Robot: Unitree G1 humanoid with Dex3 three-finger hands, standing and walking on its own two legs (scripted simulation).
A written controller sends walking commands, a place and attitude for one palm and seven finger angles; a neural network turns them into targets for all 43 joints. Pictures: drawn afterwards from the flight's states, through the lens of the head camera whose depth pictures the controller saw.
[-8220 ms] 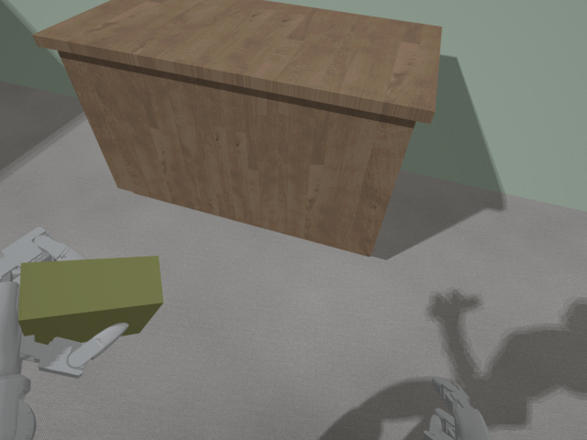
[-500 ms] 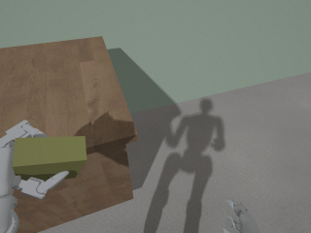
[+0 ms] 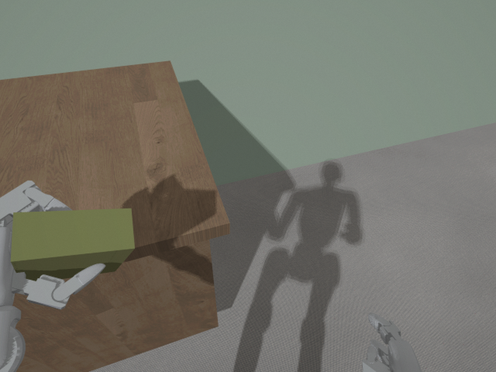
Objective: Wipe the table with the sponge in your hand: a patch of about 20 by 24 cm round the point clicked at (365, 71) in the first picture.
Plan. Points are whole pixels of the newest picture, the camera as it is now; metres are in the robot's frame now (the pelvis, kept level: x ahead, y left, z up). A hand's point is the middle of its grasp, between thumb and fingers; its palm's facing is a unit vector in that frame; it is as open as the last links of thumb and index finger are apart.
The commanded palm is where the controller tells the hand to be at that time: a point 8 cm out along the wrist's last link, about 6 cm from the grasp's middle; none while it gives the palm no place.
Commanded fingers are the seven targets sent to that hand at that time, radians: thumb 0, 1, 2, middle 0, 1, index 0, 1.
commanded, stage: shuffle to correct the standing spot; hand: left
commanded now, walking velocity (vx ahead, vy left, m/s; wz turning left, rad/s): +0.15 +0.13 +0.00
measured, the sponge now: (90, 246) +0.23 +0.22 +0.14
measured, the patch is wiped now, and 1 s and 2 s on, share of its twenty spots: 0.00 0.00 0.00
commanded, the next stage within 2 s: come to a stop and stand still in 0.22 s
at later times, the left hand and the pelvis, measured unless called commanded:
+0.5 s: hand (66, 192) +0.27 +0.26 +0.19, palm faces +0.35 -0.84 -0.41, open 9.3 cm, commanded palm +0.21 +0.30 +0.19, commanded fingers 0.00 0.10 1.30 -1.20 -1.60 -1.20 -1.60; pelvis +0.04 +0.03 +0.00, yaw -2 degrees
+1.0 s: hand (72, 182) +0.29 +0.26 +0.19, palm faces +0.37 -0.84 -0.39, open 9.3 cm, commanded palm +0.24 +0.30 +0.19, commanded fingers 0.00 0.10 1.30 -1.20 -1.60 -1.20 -1.60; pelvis +0.07 +0.02 +0.01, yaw -1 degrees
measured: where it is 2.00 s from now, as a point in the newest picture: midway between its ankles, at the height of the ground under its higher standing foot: outside the picture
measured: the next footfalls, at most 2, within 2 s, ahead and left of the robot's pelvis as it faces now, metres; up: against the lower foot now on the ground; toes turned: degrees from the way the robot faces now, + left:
right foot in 0.56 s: +0.12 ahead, -0.07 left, +0.00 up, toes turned +2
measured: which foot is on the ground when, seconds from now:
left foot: down 0.00-1.00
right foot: down 0.00-0.28, up 0.30-0.54, down 0.56-1.00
